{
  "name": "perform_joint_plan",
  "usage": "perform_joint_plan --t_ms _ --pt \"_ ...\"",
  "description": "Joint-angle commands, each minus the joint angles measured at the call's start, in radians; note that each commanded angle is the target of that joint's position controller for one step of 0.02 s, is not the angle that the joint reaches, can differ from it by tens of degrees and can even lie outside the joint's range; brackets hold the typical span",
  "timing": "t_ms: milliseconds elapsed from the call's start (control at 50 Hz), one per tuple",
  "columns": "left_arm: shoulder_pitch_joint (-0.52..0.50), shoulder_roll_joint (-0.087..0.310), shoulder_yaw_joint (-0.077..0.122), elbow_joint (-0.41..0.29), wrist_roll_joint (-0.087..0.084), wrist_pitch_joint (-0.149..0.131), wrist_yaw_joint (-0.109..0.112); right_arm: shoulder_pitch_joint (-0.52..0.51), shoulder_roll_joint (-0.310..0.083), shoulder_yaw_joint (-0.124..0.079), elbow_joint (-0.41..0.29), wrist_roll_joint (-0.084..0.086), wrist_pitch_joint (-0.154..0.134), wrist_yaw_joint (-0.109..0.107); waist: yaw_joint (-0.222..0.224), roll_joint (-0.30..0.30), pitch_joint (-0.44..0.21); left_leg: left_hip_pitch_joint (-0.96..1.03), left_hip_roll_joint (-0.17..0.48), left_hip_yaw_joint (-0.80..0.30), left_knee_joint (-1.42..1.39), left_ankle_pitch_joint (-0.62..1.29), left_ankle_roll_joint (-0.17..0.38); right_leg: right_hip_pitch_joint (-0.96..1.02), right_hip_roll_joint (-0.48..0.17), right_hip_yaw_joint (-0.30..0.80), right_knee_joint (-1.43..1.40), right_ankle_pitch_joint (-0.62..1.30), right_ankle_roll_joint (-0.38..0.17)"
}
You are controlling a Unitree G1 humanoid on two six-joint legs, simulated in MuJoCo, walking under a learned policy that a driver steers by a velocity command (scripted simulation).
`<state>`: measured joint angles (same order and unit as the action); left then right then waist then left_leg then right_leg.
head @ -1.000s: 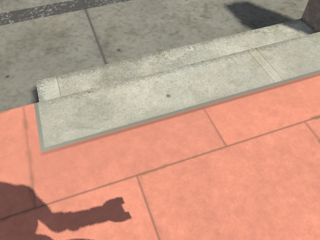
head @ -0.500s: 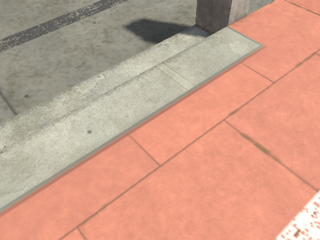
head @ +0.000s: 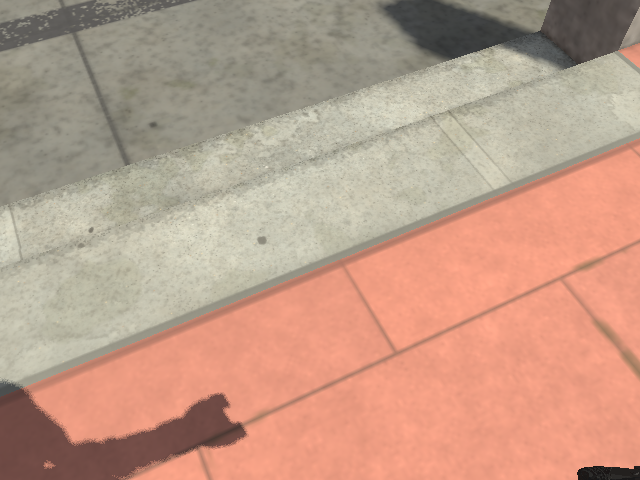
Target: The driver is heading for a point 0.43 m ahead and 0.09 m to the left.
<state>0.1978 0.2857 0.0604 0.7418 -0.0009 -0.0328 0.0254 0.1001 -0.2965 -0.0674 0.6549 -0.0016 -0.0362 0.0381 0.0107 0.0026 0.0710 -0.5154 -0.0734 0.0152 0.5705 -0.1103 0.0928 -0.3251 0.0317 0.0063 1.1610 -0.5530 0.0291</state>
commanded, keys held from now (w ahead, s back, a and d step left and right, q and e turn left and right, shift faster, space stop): q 0.26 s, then w+q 0.60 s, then no key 0.14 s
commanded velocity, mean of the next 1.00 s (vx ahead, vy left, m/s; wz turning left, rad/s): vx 0.26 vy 0.00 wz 0.55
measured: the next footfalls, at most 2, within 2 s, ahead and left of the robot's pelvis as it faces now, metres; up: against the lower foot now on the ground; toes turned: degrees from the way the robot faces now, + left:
right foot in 0.36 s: +0.14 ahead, -0.16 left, +0.00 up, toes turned +18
left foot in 0.86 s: +0.26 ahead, +0.24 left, +0.00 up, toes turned +36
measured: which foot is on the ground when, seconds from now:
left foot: down 0.00-0.36, up 0.38-0.84, down 0.86-1.00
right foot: up 0.00-0.34, down 0.36-0.88, up 0.90-1.00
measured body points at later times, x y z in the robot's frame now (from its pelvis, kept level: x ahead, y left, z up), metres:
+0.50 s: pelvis +0.08 -0.05 +0.02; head +0.09 -0.07 +0.47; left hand +0.08 +0.25 -0.07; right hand +0.33 -0.27 -0.07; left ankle +0.09 +0.09 -0.64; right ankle +0.11 -0.17 -0.72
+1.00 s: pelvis +0.22 +0.10 +0.01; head +0.25 +0.14 +0.46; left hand +0.13 +0.39 -0.10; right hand +0.51 -0.02 -0.07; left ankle +0.20 +0.19 -0.72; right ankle +0.23 -0.07 -0.62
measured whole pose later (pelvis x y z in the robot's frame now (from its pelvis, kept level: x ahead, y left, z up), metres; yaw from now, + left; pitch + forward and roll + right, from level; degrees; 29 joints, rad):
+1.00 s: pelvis +0.22 +0.10 +0.01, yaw +35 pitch +3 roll +0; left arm 0.27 0.32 0.06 0.76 -0.01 -0.09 0.01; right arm 0.18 -0.28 -0.06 0.62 0.01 -0.03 0.03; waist 0.03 -0.03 0.05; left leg -0.35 -0.06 0.02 0.52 -0.21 0.07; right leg -0.47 -0.10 0.00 1.21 -0.40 0.04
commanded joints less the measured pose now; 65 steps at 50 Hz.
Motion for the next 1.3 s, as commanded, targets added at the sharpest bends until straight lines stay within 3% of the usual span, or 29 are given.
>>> perform_joint_plan --t_ms 20,60,100,200,280,340,360,380,400,420,440,480,520,660,760,800,820,840,860,880,900,920,940,960,980,1040,1140,1240,1300 --pt "0.002 0.125 0.023 -0.093 -0.001 -0.002 0.002 0.07 -0.123 -0.034 -0.075 0.02 0.01 -0.022 -0.039 -0.028 -0.255 0.466 0.318 -0.462 -0.23 0.175 0.216 -0.352 -0.051 0.107 0.17 0.06 0.014" --pt "0.009 0.121 0.027 -0.1 0.008 0.026 0.015 0.024 -0.125 -0.034 -0.086 0.006 0.023 -0.029 0.008 0.034 -0.177 0.256 0.245 -0.398 -0.278 0.075 0.174 -0.235 -0.063 0.091 0.029 0.116 0.016" --pt "0.036 0.086 0.019 -0.088 0.011 0.031 0.022 0.012 -0.14 -0.043 -0.093 -0.005 0.028 -0.035 0.018 0.085 -0.173 0.188 0.207 -0.353 -0.28 0.126 0.167 -0.179 -0.043 0.064 -0.093 0.127 0.031" --pt "-0.012 0.075 0.015 -0.092 0.009 0.032 0.025 0.014 -0.163 -0.056 -0.106 0.007 0.052 -0.062 -0.008 0.113 -0.211 0.169 0.184 -0.395 -0.27 -0.1 0.142 -0.138 -0.03 0.085 -0.276 0.224 0.055" --pt "-0.028 0.085 0.021 -0.1 0.001 0.015 0.01 0.026 -0.158 -0.056 -0.114 0.009 0.07 -0.064 -0.025 0.152 -0.218 0.188 0.178 -0.471 -0.259 -0.251 0.117 -0.088 -0.011 0.082 -0.407 0.219 0.04" --pt "0.049 0.08 0.031 -0.079 -0.01 -0.003 -0.007 0.023 -0.148 -0.049 -0.118 0.023 0.079 -0.065 0.026 0.163 -0.204 0.096 0.131 -0.487 -0.235 -0.5 0.071 0.11 0.012 0.027 -0.645 0.262 -0.013" --pt "0.108 0.11 0.043 -0.065 -0.005 -0.007 -0.004 0.028 -0.118 -0.041 -0.121 0.025 0.078 -0.066 0.054 0.111 -0.183 -0.021 0.077 -0.441 -0.145 -0.559 0.022 0.232 -0.07 0.087 -0.742 0.207 -0.053" --pt "0.174 0.191 0.061 -0.058 0.018 -0.008 0.001 0.033 -0.046 -0.026 -0.133 0.028 0.072 -0.066 0.054 -0.104 -0.185 -0.198 -0.042 -0.243 0.164 -0.558 -0.044 0.334 -0.308 0.354 -0.844 -0.018 -0.142" --pt "0.137 0.253 0.076 -0.064 0.053 -0.018 -0.013 -0.013 -0.086 -0.036 -0.183 0.029 0.048 -0.06 0.037 -0.282 -0.082 -0.362 -0.046 -0.183 0.341 -0.434 -0.052 0.227 -0.434 0.661 -0.977 -0.19 -0.248" --pt "0.056 0.207 0.067 -0.096 0.046 -0.029 -0.006 -0.008 -0.146 -0.052 -0.17 0.021 0.037 -0.056 0.008 -0.221 -0.037 -0.37 0.012 -0.218 0.438 -0.332 -0.058 0.189 -0.422 0.616 -0.979 -0.197 -0.25" --pt "0.015 0.159 0.054 -0.103 0.023 -0.033 0.006 0.033 -0.159 -0.06 -0.139 0.017 0.038 -0.051 -0.011 -0.191 -0.035 -0.365 0.021 -0.195 0.481 -0.255 -0.075 0.199 -0.369 0.506 -0.971 -0.131 -0.206" --pt "0.029 0.126 0.041 -0.099 -0.001 -0.033 0.016 0.077 -0.125 -0.056 -0.105 0.009 0.04 -0.043 -0.003 -0.152 -0.045 -0.35 0.041 -0.144 0.589 -0.161 -0.109 0.223 -0.309 0.355 -0.972 0.004 -0.162" --pt "0.079 0.118 0.036 -0.085 0.008 -0.042 0.018 0.056 -0.088 -0.046 -0.107 0.016 0.035 -0.035 0.018 -0.137 -0.033 -0.342 0.062 -0.113 0.635 -0.088 -0.122 0.216 -0.283 0.24 -0.991 0.101 -0.153" --pt "0.163 0.161 0.051 -0.041 0.009 -0.047 0.005 -0.068 -0.048 -0.026 -0.148 0.025 0.021 -0.01 0.086 -0.152 0.005 -0.307 0.119 -0.061 0.349 0.006 -0.149 0.302 -0.309 0.052 -1.018 0.284 -0.174" --pt "0.173 0.202 0.068 -0.005 -0.019 -0.04 -0.009 -0.122 -0.036 -0.013 -0.171 0.031 0.018 0.018 0.093 -0.14 0.041 -0.162 0.132 0.018 0.154 -0.08 -0.09 0.299 -0.341 -0.049 -0.994 0.352 -0.162" --pt "0.165 0.22 0.076 0.005 -0.032 -0.033 -0.014 -0.107 -0.052 -0.018 -0.174 0.029 0.019 0.023 0.067 -0.145 0.033 -0.075 0.109 0.053 0.095 -0.147 -0.044 0.307 -0.354 -0.081 -0.94 0.496 -0.152" --pt "0.147 0.238 0.08 0.006 -0.036 -0.029 -0.013 -0.055 -0.072 -0.029 -0.164 0.024 0.021 0.022 0.024 -0.148 -0.006 0.032 0.07 0.088 0.057 -0.16 -0.018 0.301 -0.35 -0.115 -0.851 0.717 -0.139" --pt "0.133 0.233 0.077 0.007 -0.041 -0.026 -0.011 0.079 -0.106 -0.053 -0.124 0.023 0.023 0.018 -0.056 -0.114 -0.091 0.232 0.02 0.116 -0.02 -0.098 0.014 0.273 -0.313 -0.182 -0.661 0.937 -0.111" --pt "0.163 0.195 0.062 0.003 -0.03 -0.029 -0.006 0.26 -0.174 -0.089 -0.071 0.029 0.031 0.004 -0.133 -0.054 -0.21 0.532 -0.002 0.076 -0.028 -0.079 0.049 0.13 -0.263 -0.223 -0.4 0.946 -0.073" --pt "0.178 0.065 0.017 -0.056 0.028 -0.039 -0.011 0.335 -0.284 -0.105 -0.068 0.034 0.032 -0.019 -0.107 0.24 -0.281 0.832 0.279 -0.379 -0.072 -0.049 0.162 -0.27 -0.154 -0.208 -0.014 0.199 0.0" --pt "0.158 0.076 0.006 -0.092 0.009 -0.074 -0.013 0.315 -0.298 -0.09 -0.106 0.022 0.011 -0.015 -0.1 0.308 -0.458 0.917 0.456 -0.844 -0.26 -0.081 0.324 -0.454 -0.024 0.013 0.209 -0.064 0.027" --pt "0.077 0.169 0.03 -0.093 -0.032 -0.088 -0.017 0.281 -0.206 -0.063 -0.095 0.008 -0.005 -0.008 -0.127 0.161 -0.363 0.849 0.432 -0.669 -0.259 0.1 0.276 -0.513 -0.083 0.068 0.236 0.03 0.021" --pt "0.055 0.168 0.026 -0.091 -0.033 -0.092 -0.017 0.248 -0.162 -0.049 -0.079 0.008 -0.011 -0.011 -0.097 0.136 -0.269 0.735 0.391 -0.501 -0.22 0.255 0.239 -0.501 -0.122 0.043 0.194 0.093 0.005" --pt "0.052 0.159 0.025 -0.073 -0.008 -0.087 -0.009 0.184 -0.129 -0.037 -0.08 0.014 -0.013 -0.012 -0.059 0.047 -0.211 0.601 0.34 -0.384 -0.206 0.364 0.195 -0.445 -0.162 0.04 0.122 0.153 0.005" --pt "0.055 0.163 0.03 -0.066 0.007 -0.077 -0.007 0.132 -0.106 -0.027 -0.083 0.013 -0.013 -0.015 -0.026 0.055 -0.178 0.498 0.305 -0.313 -0.221 0.447 0.174 -0.38 -0.178 0.043 0.059 0.186 0.005" --pt "0.107 0.119 0.021 -0.035 0.008 -0.043 -0.012 0.08 -0.119 -0.025 -0.062 -0.003 -0.024 -0.028 0.031 0.05 -0.161 0.358 0.273 -0.212 -0.274 0.638 0.173 -0.267 -0.154 0.02 -0.026 0.269 0.024" --pt "-0.016 0.056 -0.005 -0.056 0.013 -0.042 -0.022 0.085 -0.113 -0.017 -0.004 0.003 -0.012 -0.053 -0.002 0.071 -0.142 0.339 0.202 -0.088 -0.274 0.656 0.109 -0.207 -0.109 0.002 -0.373 0.525 0.024" --pt "-0.103 0.078 0.0 -0.077 0.008 -0.047 -0.044 0.138 -0.115 -0.012 0.055 0.004 0.005 -0.053 -0.039 0.074 -0.128 0.422 0.245 -0.146 -0.221 0.568 0.097 -0.16 -0.078 0.02 -0.551 0.557 -0.013" --pt "-0.06 0.093 0.011 -0.068 0.024 -0.052 -0.048 0.122 -0.102 -0.005 0.076 0.014 0.013 -0.05 0.004 0.061 -0.13 0.436 0.227 -0.175 -0.097 0.517 0.07 -0.053 -0.054 0.005 -0.696 0.581 -0.066"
